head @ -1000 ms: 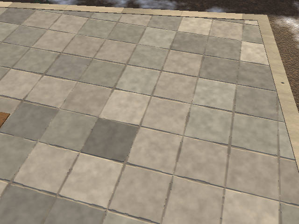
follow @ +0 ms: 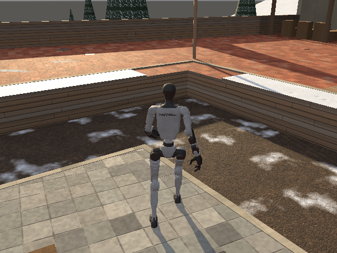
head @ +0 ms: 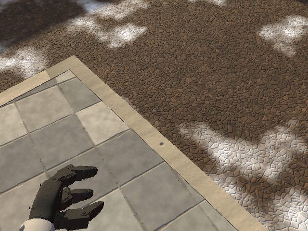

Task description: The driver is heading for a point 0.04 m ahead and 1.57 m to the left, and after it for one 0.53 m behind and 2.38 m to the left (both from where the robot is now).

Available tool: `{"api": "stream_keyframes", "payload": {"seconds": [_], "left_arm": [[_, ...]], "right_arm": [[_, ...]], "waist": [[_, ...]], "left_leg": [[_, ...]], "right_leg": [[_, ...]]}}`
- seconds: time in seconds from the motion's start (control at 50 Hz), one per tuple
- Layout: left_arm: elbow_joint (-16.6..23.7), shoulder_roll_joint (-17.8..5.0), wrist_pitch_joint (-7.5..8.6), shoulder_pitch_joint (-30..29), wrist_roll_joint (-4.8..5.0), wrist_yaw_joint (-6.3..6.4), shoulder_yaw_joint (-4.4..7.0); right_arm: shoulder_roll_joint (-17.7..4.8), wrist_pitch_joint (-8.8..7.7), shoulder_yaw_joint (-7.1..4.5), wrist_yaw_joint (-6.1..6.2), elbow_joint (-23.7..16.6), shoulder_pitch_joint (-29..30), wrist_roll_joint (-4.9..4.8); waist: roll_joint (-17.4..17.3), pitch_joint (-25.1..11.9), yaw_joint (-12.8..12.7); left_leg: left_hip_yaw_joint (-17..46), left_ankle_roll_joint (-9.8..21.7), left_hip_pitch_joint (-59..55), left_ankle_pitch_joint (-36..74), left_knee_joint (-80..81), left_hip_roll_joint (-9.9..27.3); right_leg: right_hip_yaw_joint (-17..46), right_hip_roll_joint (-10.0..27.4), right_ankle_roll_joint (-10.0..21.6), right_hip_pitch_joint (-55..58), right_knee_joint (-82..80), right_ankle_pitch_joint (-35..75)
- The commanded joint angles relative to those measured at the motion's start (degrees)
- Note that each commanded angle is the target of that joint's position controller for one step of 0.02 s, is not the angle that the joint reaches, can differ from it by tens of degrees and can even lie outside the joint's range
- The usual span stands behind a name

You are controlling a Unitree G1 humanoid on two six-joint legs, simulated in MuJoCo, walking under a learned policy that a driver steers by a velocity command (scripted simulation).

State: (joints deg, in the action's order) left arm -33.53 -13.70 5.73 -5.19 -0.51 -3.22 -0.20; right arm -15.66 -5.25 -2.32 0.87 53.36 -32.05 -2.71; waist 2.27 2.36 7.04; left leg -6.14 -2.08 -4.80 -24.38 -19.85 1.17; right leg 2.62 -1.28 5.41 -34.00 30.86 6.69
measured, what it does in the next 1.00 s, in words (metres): walks ahead, turning left: right foot, then left foot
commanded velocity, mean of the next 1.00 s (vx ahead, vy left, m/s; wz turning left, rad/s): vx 0.09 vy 0.00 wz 0.82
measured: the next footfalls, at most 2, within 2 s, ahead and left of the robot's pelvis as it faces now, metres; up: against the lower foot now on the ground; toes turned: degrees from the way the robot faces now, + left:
right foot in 0.02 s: +0.22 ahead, -0.09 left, +0.00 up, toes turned +3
left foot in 0.44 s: +0.18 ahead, +0.18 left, +0.00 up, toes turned +27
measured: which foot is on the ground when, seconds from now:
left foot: down 0.00-0.02, up 0.04-0.42, down 0.44-0.88, up 0.90-1.00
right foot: up 0.00-0.00, down 0.02-0.44, up 0.46-0.86, down 0.88-1.00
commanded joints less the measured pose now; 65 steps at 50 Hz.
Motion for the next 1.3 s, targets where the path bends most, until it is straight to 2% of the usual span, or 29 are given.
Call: {"api": "stream_keyframes", "payload": {"seconds": [0.02,0.04,0.06,0.08,0.1,0.16,0.22,0.3,0.42,0.44,0.46,0.48,0.5,0.54,0.58,0.68,0.8,0.86,0.88,0.9,0.92,0.94,0.96,1.0,1.1,1.18,1.26,1.28,1.3], "left_arm": [[-3.9,-14.3,-0.12,24.8,-2.79,2.3,5.88],[-2.0,-15.0,-0.75,23.9,-4.28,3.08,4.71],[-0.3,-12.3,-1.52,22.3,-2.17,2.48,4.46],[0.2,-10.2,-1.97,17.6,-0.56,2.35,4.31],[-0.7,-7.5,-2.13,14.6,0.71,2.62,3.89],[-1.2,-5.8,-2.5,7.2,-0.62,3.07,4.03],[-1.9,-6.8,-2.26,4.8,-0.63,4.56,5.07],[-2.4,-8.6,-3.17,3.7,-0.08,5.96,6.28],[-3.7,-11.1,-4.26,6.1,3.06,3.36,8.07],[-4.9,-9.1,-4.66,8.9,3.32,2.97,7.79],[-5.0,-7.5,-5.22,12.2,1.83,2.8,7.64],[-0.8,-6.7,-5.39,9.0,-0.36,3.36,6.94],[-0.2,-9.1,-5.34,4.2,-0.47,3.92,7.35],[-1.1,-8.2,-5.22,4.4,0.17,5.22,7.28],[-1.7,-9.1,-5.07,5.8,-0.47,5.46,7.52],[-3.3,-5.5,-4.38,5.6,0.39,4.85,5.95],[-4.2,-7.5,-3.99,6.6,1.05,3.64,6.23],[-5.3,-8.7,-3.37,11.1,1.04,3.29,7.13],[-5.7,-11.5,-3.58,13.4,0.74,3.44,8.08],[-5.0,-16.0,-4.62,12.1,-0.17,3.93,8.72],[-4.3,-14.2,-4.49,11.6,-1.97,3.97,8.43],[-2.3,-10.6,-4.38,8.3,-1.58,4.56,7.34],[-1.4,-8.4,-4.62,5.6,-0.72,5.15,6.8],[-0.8,-8.1,-4.97,5.3,0.47,6.07,6.28],[-2.5,-11.8,-5.63,12.9,-0.89,6.0,7.18],[-2.0,-14.4,-6.06,10.2,-0.22,4.69,8.1],[-2.8,-13.9,-5.8,10.0,1.8,3.47,8.39],[-3.7,-12.5,-5.92,11.0,1.98,3.32,8.18],[-4.7,-9.9,-5.91,14.2,1.53,3.02,7.6]], "right_arm": [[-9.3,-0.68,-1.35,0.67,-10.1,11.9,1.46],[-2.6,-0.15,0.45,0.11,-9.2,-1.0,2.9],[-8.0,0.29,-0.92,-0.22,-8.2,-4.1,1.57],[-9.9,1.24,-2.03,0.05,-9.7,1.2,0.42],[-9.1,2.3,-2.38,0.89,-10.6,5.7,0.49],[-5.8,6.82,-3.06,2.12,-11.5,5.0,0.41],[-4.1,7.88,-3.17,2.22,-15.2,9.6,0.94],[-3.6,8.16,-2.93,-0.14,-17.8,16.0,1.38],[-6.5,9.95,-4.73,-2.33,-20.7,20.0,1.41],[-8.1,9.76,-5.6,-1.91,-20.3,18.0,1.99],[-15.7,9.04,-7.88,-0.84,-20.5,14.4,2.38],[-20.5,7.82,-8.11,-0.87,-22.7,16.0,3.93],[-18.4,6.11,-7.66,-1.92,-23.3,14.2,4.4],[-15.2,4.69,-6.69,-1.42,-22.8,17.8,2.62],[-12.2,5.68,-5.66,0.09,-24.8,23.7,1.98],[-12.7,6.65,-6.34,1.79,-25.7,22.8,1.71],[-12.9,7.7,-6.58,1.19,-26.8,23.9,1.59],[-12.2,8.01,-6.23,0.67,-27.7,26.5,1.14],[-9.9,8.07,-5.49,0.57,-28.2,25.8,1.32],[-6.3,7.9,-4.42,0.25,-28.9,23.1,1.16],[-10.5,6.79,-5.61,-0.28,-28.8,21.6,1.63],[-14.3,6.56,-6.61,-0.72,-27.2,20.8,1.87],[-15.1,7.0,-7.13,-0.81,-25.7,20.2,1.66],[-12.1,8.0,-6.13,-0.9,-24.9,19.7,1.96],[-8.1,8.14,-4.22,-1.1,-27.8,26.6,1.47],[-7.6,8.53,-3.99,-2.0,-26.8,24.9,1.46],[-8.1,9.53,-4.96,-2.43,-25.9,22.4,1.07],[-8.4,9.45,-5.71,-1.9,-24.8,19.6,1.04],[-12.4,9.14,-7.42,-1.04,-23.4,14.3,1.46]], "waist": [[-2.9,-16.8,-18.1],[11.9,-30.3,-11.4],[9.9,-37.7,-11.8],[6.4,-29.1,-10.3],[2.0,-21.0,-9.1],[4.1,-9.4,-3.1],[4.2,-6.8,-2.5],[2.9,-7.8,-3.5],[2.1,-7.1,-4.1],[-1.2,-6.9,-3.8],[-17.2,-4.6,-4.3],[-26.9,-7.0,-6.1],[-16.7,-12.8,-1.7],[-8.5,-10.0,-5.3],[-9.5,-10.3,-7.8],[-7.7,-12.9,-7.1],[-12.4,-10.8,-6.1],[-12.8,-10.0,-8.3],[-8.8,-11.6,-8.3],[7.4,-10.7,-5.0],[14.5,-9.1,-4.5],[9.7,-7.8,-4.1],[6.0,-6.1,-4.0],[3.0,-4.5,-5.2],[6.1,-6.3,-9.9],[8.0,-7.6,-8.9],[8.1,-8.0,-6.9],[5.8,-8.4,-5.5],[-2.5,-8.8,-3.9]], "left_leg": [[4.8,1.6,25.7,34.4,-30.6,2.7],[9.7,-1.0,36.4,-17.2,-55.3,-3.6],[16.8,-1.5,36.6,-17.3,-63.0,-2.0],[13.5,-2.2,41.5,-13.7,-62.8,0.5],[11.2,-3.0,44.6,-9.1,-59.7,2.5],[9.2,-4.7,36.3,-3.8,-58.9,4.5],[8.9,-4.5,37.6,2.1,-52.7,6.5],[7.5,-1.9,33.3,13.7,-37.9,8.0],[-0.3,3.6,24.7,13.1,-18.7,2.7],[1.2,5.7,20.4,17.4,-13.7,1.4],[16.4,10.3,13.5,43.9,-6.4,9.7],[38.5,21.7,7.0,45.9,-3.2,19.1],[38.6,23.0,6.5,39.0,-0.7,19.3],[32.2,17.3,9.1,28.3,-0.6,14.4],[28.6,15.3,14.4,28.9,-1.5,11.6],[29.3,14.2,13.6,28.2,-3.4,8.0],[36.7,13.1,17.4,19.1,-3.3,5.7],[37.1,10.6,21.8,16.5,-6.6,2.1],[34.5,8.1,27.7,6.9,-12.2,-0.8],[22.4,4.9,39.9,-10.2,-25.1,-9.2],[16.9,1.8,44.9,-11.4,-40.7,-7.9],[15.5,0.1,45.0,-7.3,-47.9,-4.4],[14.4,-0.8,44.1,-2.8,-50.4,-2.9],[12.2,-2.4,46.0,2.9,-54.9,-1.0],[7.8,-3.8,47.2,3.5,-43.8,3.5],[3.7,-3.0,35.5,5.0,-31.1,3.9],[0.4,0.7,26.2,7.8,-16.8,1.7],[-0.5,2.5,20.5,11.6,-11.2,-0.4],[6.4,5.8,9.4,23.3,-5.2,1.2]], "right_leg": [[7.3,10.4,4.8,47.9,1.1,38.9],[23.3,29.4,14.3,60.9,7.5,68.9],[24.2,29.6,18.1,57.0,6.2,59.8],[18.9,26.5,16.7,48.5,2.2,42.9],[15.2,22.7,13.8,40.6,-1.8,29.3],[5.9,19.8,10.2,16.9,-12.2,8.6],[0.6,20.5,9.5,14.1,-15.8,1.8],[-7.2,20.0,7.2,16.2,-14.3,-3.5],[-12.6,21.1,0.9,22.2,-4.3,-8.0],[-14.3,18.6,-2.1,20.4,2.2,-12.8],[-18.8,11.6,-7.1,9.3,20.4,-27.8],[-11.1,2.4,-10.6,-8.9,37.5,-47.7],[-1.3,1.9,-9.3,-10.7,44.0,-45.7],[2.3,3.1,-6.8,-11.3,40.6,-35.5],[2.9,3.0,-7.1,-6.5,36.3,-29.9],[4.2,-1.4,-9.1,-1.1,19.9,-25.4],[5.3,-3.4,-8.3,6.6,7.5,-24.9],[3.8,-2.2,-6.3,17.4,-6.6,-18.5],[8.6,5.3,-3.7,26.0,-10.1,-15.8],[22.3,17.5,3.5,31.7,-13.4,-11.6],[31.2,25.0,10.4,27.9,-15.7,-8.5],[25.8,23.8,10.5,26.1,-14.8,-8.3],[17.9,19.0,7.4,24.1,-13.7,-10.9],[10.5,15.5,5.4,24.2,-12.9,-9.5],[3.2,17.7,7.3,32.2,-13.1,-1.0],[-4.7,18.3,5.4,27.9,-12.0,-2.2],[-8.6,20.4,1.2,27.5,-6.2,-5.3],[-11.2,18.9,-1.6,25.0,-0.7,-8.9],[-14.6,15.1,-5.8,15.8,11.0,-16.3]]}}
